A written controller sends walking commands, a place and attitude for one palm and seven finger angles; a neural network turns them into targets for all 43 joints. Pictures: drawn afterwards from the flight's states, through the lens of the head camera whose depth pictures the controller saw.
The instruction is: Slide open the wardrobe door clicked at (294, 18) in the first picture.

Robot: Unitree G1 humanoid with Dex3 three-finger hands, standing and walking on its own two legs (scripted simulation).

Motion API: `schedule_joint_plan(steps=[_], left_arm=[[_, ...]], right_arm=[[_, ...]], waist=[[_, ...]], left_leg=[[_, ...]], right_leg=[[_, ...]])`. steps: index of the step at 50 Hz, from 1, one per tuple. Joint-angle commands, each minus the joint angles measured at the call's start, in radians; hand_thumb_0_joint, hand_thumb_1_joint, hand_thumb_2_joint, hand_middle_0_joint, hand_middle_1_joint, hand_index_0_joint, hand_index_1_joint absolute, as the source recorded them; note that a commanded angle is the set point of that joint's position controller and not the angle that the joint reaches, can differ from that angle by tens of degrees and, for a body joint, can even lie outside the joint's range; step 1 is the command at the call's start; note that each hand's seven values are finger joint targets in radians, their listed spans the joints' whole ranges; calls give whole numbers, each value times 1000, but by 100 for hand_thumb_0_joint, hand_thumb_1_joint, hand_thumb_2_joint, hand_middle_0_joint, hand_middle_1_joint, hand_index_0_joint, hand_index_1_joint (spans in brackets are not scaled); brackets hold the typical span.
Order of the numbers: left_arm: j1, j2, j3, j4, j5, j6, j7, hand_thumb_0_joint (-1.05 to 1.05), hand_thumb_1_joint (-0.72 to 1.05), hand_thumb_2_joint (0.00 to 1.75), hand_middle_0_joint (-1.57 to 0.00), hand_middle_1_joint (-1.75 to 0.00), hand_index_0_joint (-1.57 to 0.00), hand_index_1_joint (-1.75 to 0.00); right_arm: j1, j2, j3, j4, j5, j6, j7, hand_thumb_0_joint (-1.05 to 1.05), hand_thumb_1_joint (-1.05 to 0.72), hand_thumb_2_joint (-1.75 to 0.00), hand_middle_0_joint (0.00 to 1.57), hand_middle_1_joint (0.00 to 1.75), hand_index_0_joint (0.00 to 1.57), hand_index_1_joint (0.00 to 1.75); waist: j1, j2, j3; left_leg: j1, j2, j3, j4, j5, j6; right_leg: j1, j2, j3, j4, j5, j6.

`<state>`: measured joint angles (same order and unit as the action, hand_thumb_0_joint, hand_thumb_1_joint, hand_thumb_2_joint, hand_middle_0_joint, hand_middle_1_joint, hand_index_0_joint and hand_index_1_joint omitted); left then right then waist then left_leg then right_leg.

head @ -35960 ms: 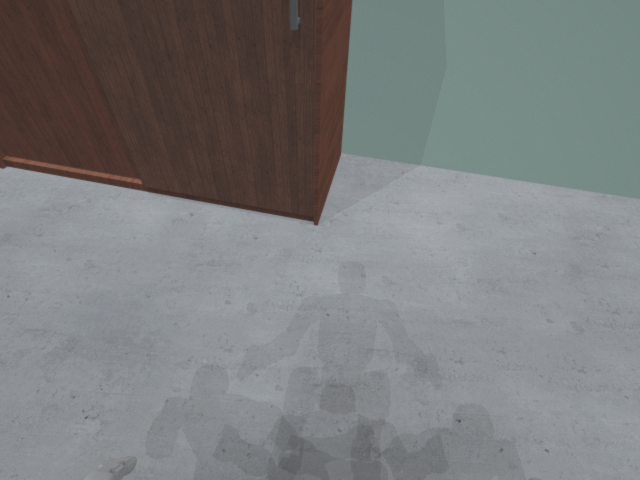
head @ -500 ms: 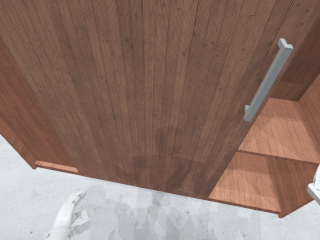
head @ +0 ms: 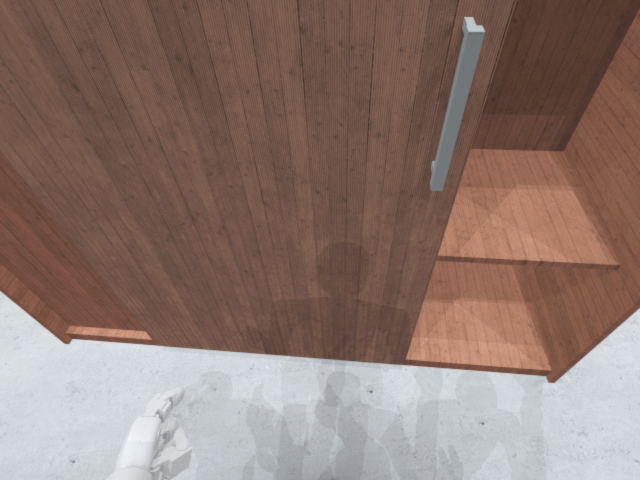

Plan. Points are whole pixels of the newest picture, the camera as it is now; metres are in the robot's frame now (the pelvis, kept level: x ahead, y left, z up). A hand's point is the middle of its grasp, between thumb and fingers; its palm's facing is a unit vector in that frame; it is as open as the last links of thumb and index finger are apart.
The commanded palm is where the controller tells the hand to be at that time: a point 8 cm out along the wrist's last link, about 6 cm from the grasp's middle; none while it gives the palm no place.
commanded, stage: step back with the hand held close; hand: right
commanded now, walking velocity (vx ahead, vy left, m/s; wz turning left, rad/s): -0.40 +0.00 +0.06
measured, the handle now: (450, 114) +0.54 -0.17 +0.18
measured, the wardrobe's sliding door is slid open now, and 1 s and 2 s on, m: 0.45 0.45 0.45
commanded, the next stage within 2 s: stop stepping back and stand still in 0.44 s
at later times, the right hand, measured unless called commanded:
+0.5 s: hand out of the picture +0.13 -0.36 +0.16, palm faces +0.47 +0.84 -0.26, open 7.4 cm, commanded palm +0.06 -0.38 +0.18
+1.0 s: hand out of the picture +0.07 -0.42 +0.18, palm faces +0.22 +0.96 -0.18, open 7.4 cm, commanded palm -0.01 -0.48 +0.18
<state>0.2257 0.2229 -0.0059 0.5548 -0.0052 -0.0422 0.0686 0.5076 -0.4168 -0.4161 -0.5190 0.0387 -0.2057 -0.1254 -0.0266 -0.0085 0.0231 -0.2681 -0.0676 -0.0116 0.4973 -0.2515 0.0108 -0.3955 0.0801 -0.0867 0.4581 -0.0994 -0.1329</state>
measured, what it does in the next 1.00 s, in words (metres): walks backwards: left foot, then right foot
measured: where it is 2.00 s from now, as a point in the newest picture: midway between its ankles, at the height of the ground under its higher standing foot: outside the picture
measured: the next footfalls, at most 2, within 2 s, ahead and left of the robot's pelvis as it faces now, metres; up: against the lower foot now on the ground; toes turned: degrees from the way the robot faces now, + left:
left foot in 0.34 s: -0.02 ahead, +0.13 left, +0.00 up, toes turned -10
right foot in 0.44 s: +0.07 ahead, -0.08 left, +0.00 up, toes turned -3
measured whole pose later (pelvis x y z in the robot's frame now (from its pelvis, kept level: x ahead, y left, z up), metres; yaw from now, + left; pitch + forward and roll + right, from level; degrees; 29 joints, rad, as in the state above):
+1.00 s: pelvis -0.22 -0.21 -0.02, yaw +13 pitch -2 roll +6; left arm 0.29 0.01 -0.02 0.66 0.03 -0.06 -0.09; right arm 0.30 -0.42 -0.48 -0.69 0.09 -0.12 -0.12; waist 0.03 0.12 0.08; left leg -0.31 -0.17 0.08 0.95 -0.58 0.04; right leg -0.53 -0.04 0.11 0.77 -0.26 0.03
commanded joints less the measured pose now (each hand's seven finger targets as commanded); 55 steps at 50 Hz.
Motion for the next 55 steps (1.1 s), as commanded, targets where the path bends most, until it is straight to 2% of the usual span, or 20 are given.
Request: schedule_joint_plan(steps=[1, 13, 17, 19, 21, 23, 24, 27, 30, 32, 33, 35, 36, 38, 40, 41, 46, 49, 52, 55], left_arm=[[-101, 154, 70, -156, 5, -66, 12, 0, 90, 90, -20, -30, -20, -30], [-117, 144, 94, -143, 13, -72, -9, 0, 90, 90, -20, -30, -20, -30], [-69, 101, 87, -93, -4, -74, -31, 0, 90, 90, -20, -30, -20, -30], [-76, 96, 80, -108, -7, -73, -44, 0, 90, 90, -20, -30, -20, -30], [-99, 117, 72, -99, -20, -61, -20, 0, 90, 90, -20, -30, -20, -30], [-170, 156, 70, -95, 4, -95, 7, 0, 90, 90, -20, -30, -20, -30], [-133, 111, 65, -69, 18, -130, 4, 0, 90, 90, -20, -30, -20, -30], [-108, 144, 93, -96, 14, -143, -27, 0, 90, 90, -20, -30, -20, -30], [-158, 123, 128, -145, 14, -135, -68, 0, 90, 90, -20, -30, -20, -30], [-46, 81, 142, -119, -27, -140, -76, 0, 90, 90, -20, -30, -20, -30], [41, 68, 133, -80, -71, -134, -82, 0, 90, 90, -20, -30, -20, -30], [-31, 32, 119, -65, -44, -122, -83, 0, 90, 90, -20, -30, -20, -30], [-56, 36, 68, -125, 1, -127, -86, 0, 90, 90, -20, -30, -20, -30], [-56, 135, 51, -50, 84, -76, -80, 0, 90, 90, -20, -30, -20, -30], [-93, 196, 132, -18, 30, -83, -88, 0, 90, 90, -20, -30, -20, -30], [-132, 197, 140, -41, 15, -87, -75, 0, 90, 90, -20, -30, -20, -30], [-195, 87, 112, -126, 22, -107, -143, 0, 90, 90, -20, -30, -20, -30], [-161, 66, 85, -136, 37, -82, -139, 0, 90, 90, -20, -30, -20, -30], [-103, 46, 77, -91, -21, -12, -92, 0, 90, 90, -20, -30, -20, -30], [-51, -9, 27, -68, 7, -11, -64, 0, 90, 90, -20, -30, -20, -30]], right_arm=[[-59, -183, -137, -191, -8, -80, -16, 0, -90, -90, 20, 30, 20, 30], [-87, -195, -135, -202, 11, -96, -2, 0, -90, -90, 20, 30, 20, 30], [-88, -195, -113, -199, 19, -133, -8, 0, -90, -90, 20, 30, 20, 30], [-188, -198, -88, -180, -8, -142, -5, 0, -90, -90, 20, 30, 20, 30], [-275, -202, -69, -217, -9, -117, 4, 0, -90, -90, 20, 30, 20, 30], [-376, -207, -66, -286, -5, -103, 1, 0, -90, -90, 20, 30, 20, 30], [-373, -205, -71, -282, -15, -119, -12, 0, -90, -90, 20, 30, 20, 30], [-225, -255, -136, -357, 7, -118, 5, 0, -90, -90, 20, 30, 20, 30], [-93, -178, -128, -408, 37, -66, 21, 0, -90, -90, 20, 30, 20, 30], [71, -233, -204, -339, 26, -67, 4, 0, -90, -90, 20, 30, 20, 30], [159, -193, -139, -272, 17, -81, 9, 0, -90, -90, 20, 30, 20, 30], [-67, -221, -180, -349, 51, -44, 56, 0, -90, -90, 20, 30, 20, 30], [-244, -409, -298, -488, 74, -69, 56, 0, -90, -90, 20, 30, 20, 30], [-343, -307, -192, -162, 19, -67, 5, 0, -90, -90, 20, 30, 20, 30], [-606, -195, -83, -57, -6, -18, 10, 0, -90, -90, 20, 30, 20, 30], [-636, -332, -184, -142, -36, -40, 2, 0, -90, -90, 20, 30, 20, 30], [-363, -262, -131, -613, 40, -51, 19, 0, -90, -90, 20, 30, 20, 30], [-30, -259, -143, -608, 50, -32, 2, 0, -90, -90, 20, 30, 20, 30], [137, -222, -207, -322, 23, -1, -23, 0, -90, -90, 20, 30, 20, 30], [-46, -276, -268, -168, 29, -30, -42, 0, -90, -90, 20, 30, 20, 30]], waist=[[0, -76, -110], [-13, -90, -178], [12, 281, -141], [30, 289, -105], [66, 92, -74], [21, -512, -91], [17, -460, -125], [-2, -131, -214], [-70, -377, -183], [-100, -210, -197], [-58, 373, -195], [61, 367, -177], [83, 233, -119], [131, -388, 39], [117, -600, 108], [30, -366, 93], [-3, -468, -160], [-32, -444, -269], [18, 215, -81], [56, 215, -144]], left_leg=[[180, 24, -90, 25, -94, 40], [171, -20, -40, 150, -167, 53], [-465, 388, -545, -323, -193, 233], [-324, 400, -423, -205, 249, 194], [-249, 217, -216, 57, 294, 45], [-249, -17, -46, 480, -364, -29], [-183, -21, -119, 603, -369, -8], [-122, -56, -77, 745, -282, 0], [88, -134, 188, 483, -314, -2], [188, -16, 195, 43, -371, 112], [-168, 270, -71, -53, -202, 219], [-245, 379, -105, -18, -36, 244], [-208, 464, -210, 122, -79, 219], [-418, 143, 113, 521, -300, -176], [-277, -62, -40, 942, -320, -40], [-122, -23, -11, 832, -311, -38], [39, -80, 46, 677, -272, 8], [513, -41, -5, 150, -418, 96], [221, 432, -525, -348, -354, 268], [356, 335, -86, -189, 136, 139]], right_leg=[[-147, -258, 317, -278, -570, 87], [-75, -333, 254, -350, -492, 242], [370, -145, 177, 474, -247, 185], [223, -154, 240, 528, -333, 147], [239, -146, 201, 74, -132, 143], [143, -414, 448, -239, 187, 75], [115, -420, 426, -239, 78, 53], [64, -416, 392, -356, -412, 280], [31, -176, 42, -463, -291, 647], [-6, 12, -158, 121, -244, 558], [182, -18, 78, 914, -488, 196], [-88, -154, 435, 1225, -610, -361], [-130, -277, 450, 873, -594, 2], [-50, -236, 366, 125, -256, 543], [-347, -371, 779, -332, -857, 48], [-457, -346, 644, -265, -820, -119], [-208, -283, 584, -378, -796, 244], [-402, -233, 337, -90, -558, 217], [-577, -51, 154, 887, -400, 172], [-498, -154, 104, 919, -328, 134]])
